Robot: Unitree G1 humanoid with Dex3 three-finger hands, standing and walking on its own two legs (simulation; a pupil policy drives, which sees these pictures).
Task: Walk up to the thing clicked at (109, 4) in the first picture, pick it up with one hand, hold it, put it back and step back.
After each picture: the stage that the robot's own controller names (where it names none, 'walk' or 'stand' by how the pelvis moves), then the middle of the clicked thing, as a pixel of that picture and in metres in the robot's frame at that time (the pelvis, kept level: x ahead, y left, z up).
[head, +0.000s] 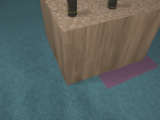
stand; (112, 0) +1.17 -0.25 -0.08
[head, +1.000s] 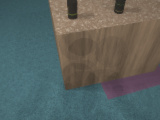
rise first; (120, 4) +1.04 -0.22 -0.05
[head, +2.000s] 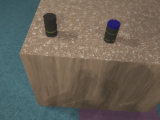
sink last; (111, 31) +0.72 -0.09 -0.06
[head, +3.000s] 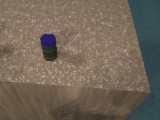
rise first; (49, 47) +0.55 +0.16 -0.05
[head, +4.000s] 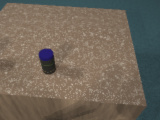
stand; (47, 61) +0.53 +0.18 -0.08
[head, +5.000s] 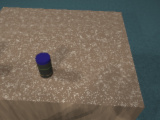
stand; (44, 65) +0.52 +0.19 -0.08
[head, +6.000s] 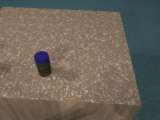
stand; (43, 64) +0.53 +0.19 -0.08
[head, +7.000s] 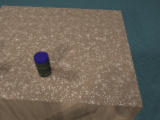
stand; (43, 64) +0.52 +0.20 -0.08
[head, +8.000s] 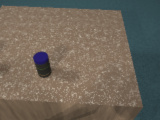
stand; (42, 65) +0.52 +0.20 -0.08
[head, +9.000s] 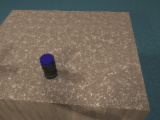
rise first; (49, 66) +0.51 +0.20 -0.08
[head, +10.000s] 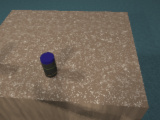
go down; (49, 65) +0.52 +0.20 -0.08
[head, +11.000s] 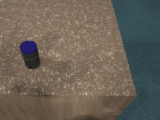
go down; (30, 55) +0.52 +0.19 -0.06
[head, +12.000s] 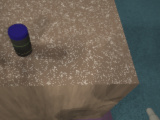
go down; (21, 41) +0.53 +0.19 -0.01
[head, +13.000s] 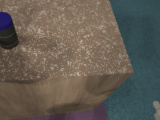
close in; (5, 31) +0.53 +0.20 +0.02
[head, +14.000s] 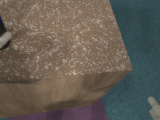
close; out of the picture +0.52 +0.20 +0.03
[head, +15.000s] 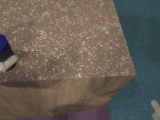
lift; (1, 53) +0.44 +0.22 +0.02
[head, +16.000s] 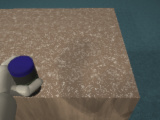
lift; (26, 77) +0.32 +0.17 +0.12
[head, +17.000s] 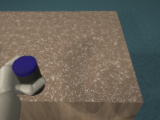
hold; (30, 76) +0.33 +0.17 +0.12
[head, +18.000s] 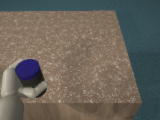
hold; (32, 79) +0.33 +0.16 +0.10
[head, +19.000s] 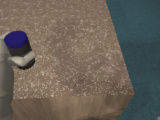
crouch; (21, 51) +0.43 +0.18 +0.10
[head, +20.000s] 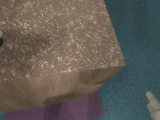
lower; out of the picture +0.52 +0.21 +0.01
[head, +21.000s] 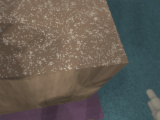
lower; out of the picture +0.53 +0.21 +0.04
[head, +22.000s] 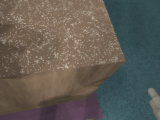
lower; out of the picture +0.53 +0.21 +0.04
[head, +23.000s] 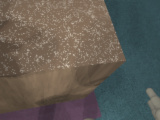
lower; out of the picture +0.53 +0.21 +0.04
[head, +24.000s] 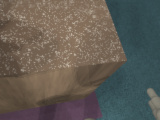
rest; out of the picture +0.53 +0.21 +0.04
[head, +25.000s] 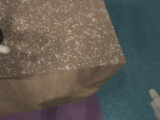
withdraw; out of the picture +0.53 +0.20 +0.04
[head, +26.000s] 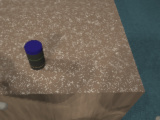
sink last; (35, 55) +0.50 +0.17 -0.02
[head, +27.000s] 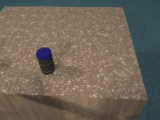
stand; (46, 61) +0.52 +0.19 -0.03
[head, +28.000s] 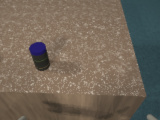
stand; (40, 56) +0.51 +0.19 -0.02
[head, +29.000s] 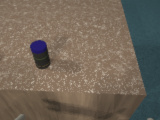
stand; (40, 55) +0.52 +0.19 -0.01
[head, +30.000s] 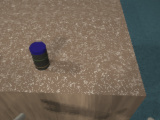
stand; (40, 56) +0.51 +0.19 -0.01
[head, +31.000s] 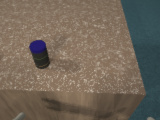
stand; (40, 54) +0.52 +0.19 -0.01
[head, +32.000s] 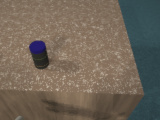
stand; (39, 55) +0.52 +0.19 -0.01
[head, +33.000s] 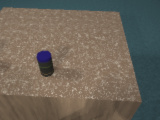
stand; (45, 63) +0.52 +0.18 -0.06
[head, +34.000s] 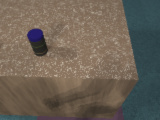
walk; (38, 43) +0.56 +0.21 -0.05
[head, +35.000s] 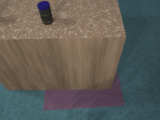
walk; (45, 13) +0.81 +0.24 -0.06
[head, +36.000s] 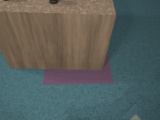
stand; out of the picture +1.10 +0.21 -0.06
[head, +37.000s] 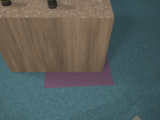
stand; out of the picture +1.10 +0.23 -0.08
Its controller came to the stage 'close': yes
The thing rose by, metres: 0.22
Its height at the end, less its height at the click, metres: +0.00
